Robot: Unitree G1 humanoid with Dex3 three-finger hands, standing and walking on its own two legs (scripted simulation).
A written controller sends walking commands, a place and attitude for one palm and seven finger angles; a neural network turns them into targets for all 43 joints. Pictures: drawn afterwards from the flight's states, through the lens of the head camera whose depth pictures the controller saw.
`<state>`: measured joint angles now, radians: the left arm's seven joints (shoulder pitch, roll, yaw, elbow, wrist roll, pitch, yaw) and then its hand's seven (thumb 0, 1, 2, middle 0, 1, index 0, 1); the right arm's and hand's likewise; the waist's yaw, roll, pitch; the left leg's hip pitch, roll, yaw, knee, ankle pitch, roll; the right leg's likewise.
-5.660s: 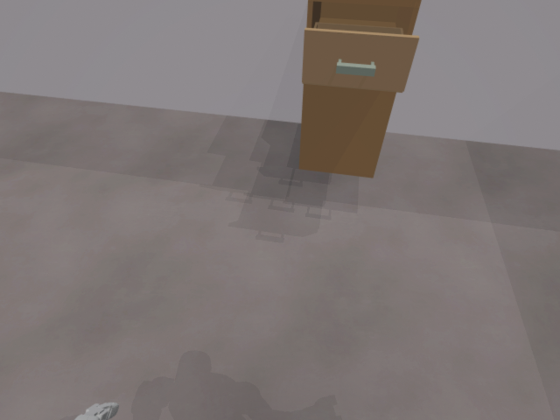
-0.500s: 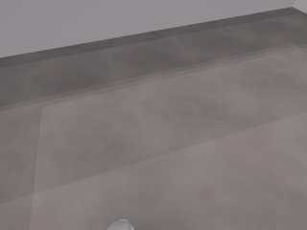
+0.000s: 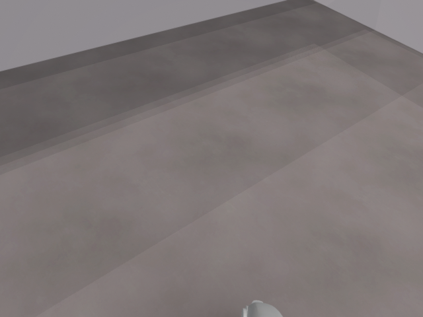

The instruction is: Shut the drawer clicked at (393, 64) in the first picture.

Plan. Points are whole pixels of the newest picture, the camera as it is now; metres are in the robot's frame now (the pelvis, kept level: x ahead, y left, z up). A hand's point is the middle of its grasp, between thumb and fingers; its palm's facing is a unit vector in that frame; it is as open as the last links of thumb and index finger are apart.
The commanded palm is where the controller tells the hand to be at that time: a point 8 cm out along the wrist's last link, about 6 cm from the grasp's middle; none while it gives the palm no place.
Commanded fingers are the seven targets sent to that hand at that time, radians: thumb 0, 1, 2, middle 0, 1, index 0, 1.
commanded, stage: turn to face it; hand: left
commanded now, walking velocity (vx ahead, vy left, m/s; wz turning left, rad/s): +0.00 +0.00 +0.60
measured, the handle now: out of the picture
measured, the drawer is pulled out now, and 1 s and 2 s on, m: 0.29 0.29 0.29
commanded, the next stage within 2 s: none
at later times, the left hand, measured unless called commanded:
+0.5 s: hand out of the picture +0.07 +0.22 -0.20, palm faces +0.29 -0.94 -0.19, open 7.4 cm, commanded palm none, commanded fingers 0.00 0.90 0.90 -0.20 -0.30 -0.20 -0.30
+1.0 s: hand out of the picture -0.03 +0.17 -0.15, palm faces +0.55 -0.78 -0.29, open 7.4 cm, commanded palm none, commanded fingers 0.00 0.90 0.90 -0.20 -0.30 -0.20 -0.30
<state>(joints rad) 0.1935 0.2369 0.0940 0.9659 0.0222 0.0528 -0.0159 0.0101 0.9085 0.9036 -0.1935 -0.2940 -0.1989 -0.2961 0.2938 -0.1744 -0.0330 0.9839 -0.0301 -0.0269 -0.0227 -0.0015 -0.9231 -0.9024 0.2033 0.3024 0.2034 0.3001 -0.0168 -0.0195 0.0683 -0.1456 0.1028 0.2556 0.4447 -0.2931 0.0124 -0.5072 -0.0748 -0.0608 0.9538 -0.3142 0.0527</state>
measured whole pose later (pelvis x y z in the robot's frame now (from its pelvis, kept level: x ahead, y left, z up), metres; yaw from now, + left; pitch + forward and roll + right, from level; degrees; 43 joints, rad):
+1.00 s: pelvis +0.01 -0.05 -0.01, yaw +33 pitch +0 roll +1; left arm 0.22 0.18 0.05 0.89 0.02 0.04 0.02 0.01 0.90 0.90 -0.20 -0.29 -0.20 -0.30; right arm 0.20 -0.26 -0.10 0.92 -0.03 0.08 0.03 0.00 -0.91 -0.90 0.20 0.30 0.20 0.30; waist -0.01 0.06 0.04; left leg -0.55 -0.07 -0.05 0.92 -0.38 -0.03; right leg -0.24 -0.06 -0.09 0.55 -0.30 -0.01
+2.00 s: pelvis +0.02 -0.05 +0.00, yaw +69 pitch -1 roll +3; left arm 0.15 0.17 0.02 0.86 0.01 0.02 0.02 0.01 0.90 0.90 -0.20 -0.30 -0.21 -0.30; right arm 0.24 -0.28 -0.10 0.95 -0.03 0.08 0.03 0.00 -0.91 -0.90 0.20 0.30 0.20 0.30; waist -0.05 0.06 0.06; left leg -0.50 -0.02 -0.03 1.17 -0.39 -0.06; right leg -0.21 -0.08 -0.13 0.52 -0.30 -0.03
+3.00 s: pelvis +0.03 -0.06 +0.00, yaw +105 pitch -1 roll +2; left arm 0.16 0.18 0.02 0.85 0.01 0.03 0.02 0.01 0.90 0.90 -0.20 -0.30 -0.21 -0.30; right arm 0.27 -0.27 -0.10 0.95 -0.03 0.08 0.03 0.00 -0.91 -0.90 0.20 0.30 0.20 0.30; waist -0.06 0.06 0.05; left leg -0.52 -0.06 -0.06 1.11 -0.39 -0.05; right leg -0.20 -0.06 -0.09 0.51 -0.29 -0.02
